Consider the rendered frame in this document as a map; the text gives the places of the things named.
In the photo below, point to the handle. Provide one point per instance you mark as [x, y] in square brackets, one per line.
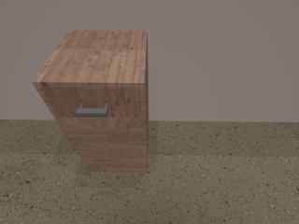
[92, 112]

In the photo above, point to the drawer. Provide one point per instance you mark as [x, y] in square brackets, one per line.
[123, 102]

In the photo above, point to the cabinet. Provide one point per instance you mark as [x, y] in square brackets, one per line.
[103, 58]

